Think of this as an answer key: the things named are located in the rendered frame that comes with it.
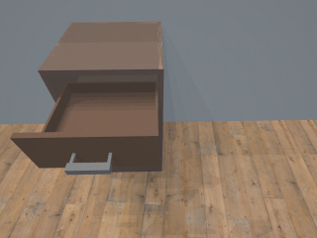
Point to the handle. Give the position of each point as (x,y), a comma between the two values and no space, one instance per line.
(103,168)

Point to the drawer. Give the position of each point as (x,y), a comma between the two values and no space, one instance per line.
(94,118)

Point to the cabinet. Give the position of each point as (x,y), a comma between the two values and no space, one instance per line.
(105,52)

